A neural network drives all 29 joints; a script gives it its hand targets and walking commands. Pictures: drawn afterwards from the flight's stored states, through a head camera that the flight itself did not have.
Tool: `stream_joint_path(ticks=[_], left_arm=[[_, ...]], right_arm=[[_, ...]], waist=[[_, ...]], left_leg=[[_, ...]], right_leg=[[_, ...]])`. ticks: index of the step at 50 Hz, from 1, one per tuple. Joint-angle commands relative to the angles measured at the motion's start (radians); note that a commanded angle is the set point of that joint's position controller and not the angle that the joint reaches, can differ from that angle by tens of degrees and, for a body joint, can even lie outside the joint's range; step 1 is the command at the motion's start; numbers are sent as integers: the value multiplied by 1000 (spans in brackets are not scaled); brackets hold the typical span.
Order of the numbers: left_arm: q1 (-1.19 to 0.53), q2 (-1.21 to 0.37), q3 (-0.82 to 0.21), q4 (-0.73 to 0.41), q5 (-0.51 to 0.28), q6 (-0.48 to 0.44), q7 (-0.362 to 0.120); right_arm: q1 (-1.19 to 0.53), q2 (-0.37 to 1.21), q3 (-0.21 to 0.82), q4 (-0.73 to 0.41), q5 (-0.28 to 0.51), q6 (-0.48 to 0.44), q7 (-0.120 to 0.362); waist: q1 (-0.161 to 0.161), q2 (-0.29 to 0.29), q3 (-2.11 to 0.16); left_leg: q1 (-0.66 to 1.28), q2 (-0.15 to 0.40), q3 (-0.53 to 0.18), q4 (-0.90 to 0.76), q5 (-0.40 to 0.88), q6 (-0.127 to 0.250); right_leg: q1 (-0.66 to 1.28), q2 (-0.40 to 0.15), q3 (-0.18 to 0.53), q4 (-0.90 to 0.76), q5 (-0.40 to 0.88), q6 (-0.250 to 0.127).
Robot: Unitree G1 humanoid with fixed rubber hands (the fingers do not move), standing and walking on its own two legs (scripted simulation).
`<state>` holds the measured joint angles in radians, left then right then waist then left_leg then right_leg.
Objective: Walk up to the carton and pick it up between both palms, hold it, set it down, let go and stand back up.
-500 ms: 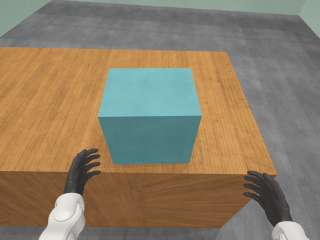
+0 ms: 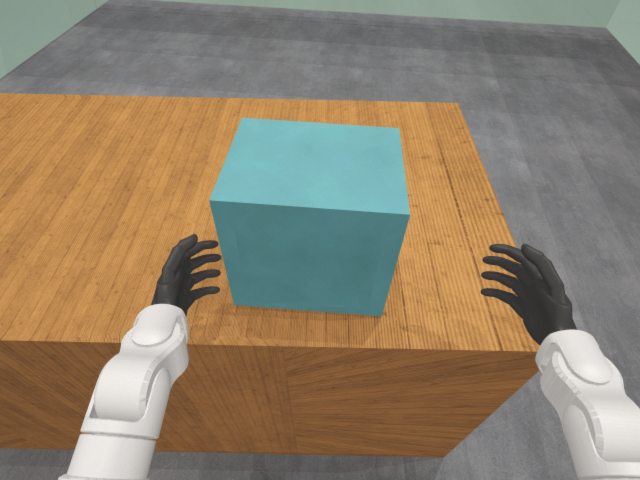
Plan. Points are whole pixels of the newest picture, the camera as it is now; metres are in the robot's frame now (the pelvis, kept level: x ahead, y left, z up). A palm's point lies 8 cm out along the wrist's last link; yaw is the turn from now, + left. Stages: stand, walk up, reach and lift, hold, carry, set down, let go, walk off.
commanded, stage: reach and lift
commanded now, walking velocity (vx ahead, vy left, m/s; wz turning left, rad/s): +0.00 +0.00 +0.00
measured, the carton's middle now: (313, 219) +0.47 +0.04 +0.04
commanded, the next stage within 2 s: none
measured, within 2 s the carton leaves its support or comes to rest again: neither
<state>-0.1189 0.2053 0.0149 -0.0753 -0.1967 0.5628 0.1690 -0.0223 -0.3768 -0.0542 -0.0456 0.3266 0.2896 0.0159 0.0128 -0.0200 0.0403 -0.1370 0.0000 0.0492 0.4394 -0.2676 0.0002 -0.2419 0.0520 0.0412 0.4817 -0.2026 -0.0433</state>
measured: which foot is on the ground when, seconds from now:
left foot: down 0.00-1.00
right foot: down 0.00-1.00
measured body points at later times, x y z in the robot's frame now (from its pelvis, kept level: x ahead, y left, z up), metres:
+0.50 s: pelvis +0.00 +0.00 +0.00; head +0.01 +0.01 +0.45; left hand +0.38 +0.21 +0.14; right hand +0.38 -0.23 +0.13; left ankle -0.02 +0.12 -0.74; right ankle +0.03 -0.09 -0.74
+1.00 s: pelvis +0.00 +0.00 +0.00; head +0.04 +0.01 +0.45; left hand +0.44 +0.21 +0.15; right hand +0.44 -0.22 +0.16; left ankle -0.02 +0.12 -0.74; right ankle +0.03 -0.09 -0.74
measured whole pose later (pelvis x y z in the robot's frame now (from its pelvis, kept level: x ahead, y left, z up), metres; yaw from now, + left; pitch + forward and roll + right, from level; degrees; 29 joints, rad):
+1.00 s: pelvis +0.00 +0.00 +0.00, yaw +0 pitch +3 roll +1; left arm -0.88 0.29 0.06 0.64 -0.21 0.55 0.17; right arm -0.79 -0.45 -0.05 0.68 0.38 0.33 0.05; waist 0.03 -0.02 0.01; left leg -0.24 0.00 0.05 0.44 -0.26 0.00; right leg -0.33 0.06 0.04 0.45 -0.17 -0.04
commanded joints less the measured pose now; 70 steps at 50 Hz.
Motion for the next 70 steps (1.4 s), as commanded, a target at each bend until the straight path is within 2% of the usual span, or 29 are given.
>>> stream_joint_path(ticks=[1, 6, 11, 16, 22, 24, 28, 35, 42, 49, 53, 57, 60, 64, 67, 70], left_arm=[[-398, 124, 200, -200, 7, -34, -2], [-487, 137, 207, -169, 10, 6, -14], [-586, 157, 206, -136, 0, 29, -17], [-717, 179, 203, -12, -9, 42, -9], [-852, 205, 203, 117, -14, 50, -1], [-892, 211, 197, 152, -16, 47, -3], [-970, 224, 191, 259, -16, 36, -7], [-1066, 246, 180, 370, -13, 3, -8], [-1187, 267, 155, 471, -25, -38, -4], [-1281, 276, 127, 570, -52, -110, -6], [-1239, 251, 117, 611, -40, -156, -19], [-1143, 205, 117, 716, -2, -211, -46], [-1097, 168, 113, 733, 18, -287, -62], [-1133, 154, 109, 707, 13, -434, -58], [-1178, 172, 121, 720, 16, -536, -44], [-1197, 165, 100, 793, -1, -622, -35]], right_arm=[[-451, -215, -92, 3, 39, -27, -8], [-581, -248, -86, 56, 61, -18, -11], [-708, -272, -76, 54, 81, -19, -8], [-836, -296, -70, 163, 78, 3, 8], [-970, -313, -48, 292, 81, 23, 21], [-1012, -322, -48, 337, 79, 24, 24], [-1114, -315, -26, 417, 80, 25, 31], [-1242, -320, -4, 490, 76, 5, 31], [-1359, -323, 7, 567, 72, -16, 31], [-1433, -308, 17, 660, 65, -35, 32], [-1388, -284, 33, 724, 60, -55, 33], [-1296, -244, 52, 848, 34, -90, 40], [-1261, -202, 57, 848, 8, -149, 41], [-1283, -164, 44, 802, -20, -262, 39], [-1287, -141, 35, 846, -43, -325, 30], [-1277, -121, 22, 936, -67, -360, 24]], waist=[[42, 8, -292], [28, 2, -351], [35, -17, -417], [42, -15, -417], [51, -19, -458], [45, -20, -479], [55, -29, -497], [76, -40, -572], [84, -36, -652], [83, -40, -741], [83, -26, -764], [80, -23, -694], [82, -24, -697], [83, -4, -809], [76, 12, -901], [59, 32, -939]], left_leg=[[-35, -2, -10, -171, 258, -13], [-30, -9, -10, -149, 317, -18], [-53, -13, -10, -136, 327, -14], [-101, -3, -12, -145, 257, -8], [-131, 2, -12, -137, 249, -6], [-132, 4, -15, -133, 262, -7], [-168, 0, -14, -130, 249, -4], [-181, -1, -15, -112, 294, -12], [-204, -1, -12, -93, 309, -20], [-227, 0, -7, -75, 330, -26], [-205, 1, -7, -55, 389, -37], [-185, 1, -13, -47, 410, -41], [-185, -2, -13, -37, 425, -42], [-205, -4, -11, 2, 492, -58], [-235, 0, -9, 27, 514, -69], [-259, 8, -7, 39, 479, -74]], right_leg=[[248, -25, 36, -127, 280, 30], [274, -20, 30, -114, 388, 37], [296, -19, 29, -96, 447, 40], [271, -17, 26, -99, 352, 35], [273, -14, 23, -98, 341, 32], [277, -13, 19, -94, 366, 30], [286, -21, 22, -91, 385, 33], [324, -22, 15, -72, 475, 36], [320, -23, 4, -61, 505, 40], [305, -22, -7, -47, 535, 48], [303, -19, -13, -38, 595, 49], [278, -20, -24, -41, 601, 50], [273, -23, -27, -37, 606, 49], [258, -19, -35, -16, 618, 50], [226, -18, -42, -7, 595, 52], [176, -19, -47, -4, 525, 47]])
